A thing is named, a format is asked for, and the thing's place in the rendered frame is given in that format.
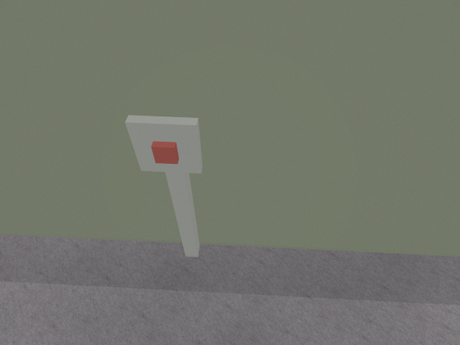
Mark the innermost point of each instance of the button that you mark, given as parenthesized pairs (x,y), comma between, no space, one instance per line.
(165,152)

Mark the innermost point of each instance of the panel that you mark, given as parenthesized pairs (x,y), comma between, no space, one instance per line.
(143,131)

